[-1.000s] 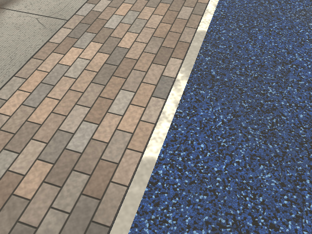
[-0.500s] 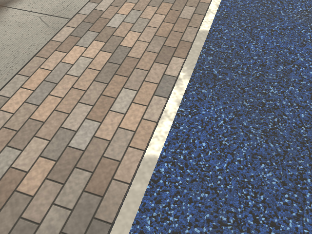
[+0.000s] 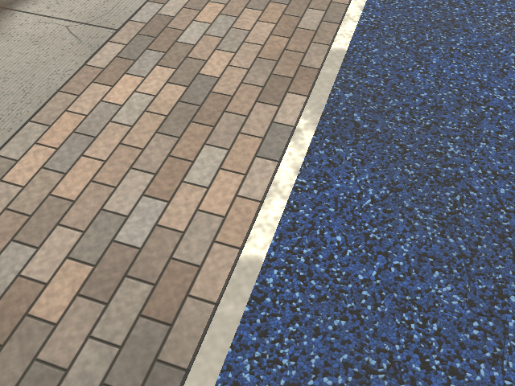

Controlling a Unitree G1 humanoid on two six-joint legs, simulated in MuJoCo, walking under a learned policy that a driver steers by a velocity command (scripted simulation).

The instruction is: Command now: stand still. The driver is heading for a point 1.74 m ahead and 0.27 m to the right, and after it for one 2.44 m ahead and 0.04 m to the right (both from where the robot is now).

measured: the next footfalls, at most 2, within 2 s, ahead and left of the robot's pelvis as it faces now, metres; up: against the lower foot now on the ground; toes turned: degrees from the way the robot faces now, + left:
left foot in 0.82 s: +0.49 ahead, +0.12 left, +0.00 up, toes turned +3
right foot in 1.40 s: +0.78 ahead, -0.13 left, +0.00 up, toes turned -16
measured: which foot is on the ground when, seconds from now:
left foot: down 0.00-0.34, up 0.36-0.80, down 0.82-1.00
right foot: down 0.00-0.84, up 0.86-1.00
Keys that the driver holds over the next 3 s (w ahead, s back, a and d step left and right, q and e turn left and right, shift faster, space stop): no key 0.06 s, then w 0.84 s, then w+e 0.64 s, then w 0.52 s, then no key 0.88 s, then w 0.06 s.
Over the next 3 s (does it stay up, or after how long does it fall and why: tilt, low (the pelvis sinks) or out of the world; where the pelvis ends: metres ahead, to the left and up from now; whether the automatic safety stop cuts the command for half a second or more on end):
stays up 1.23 -0.16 0.00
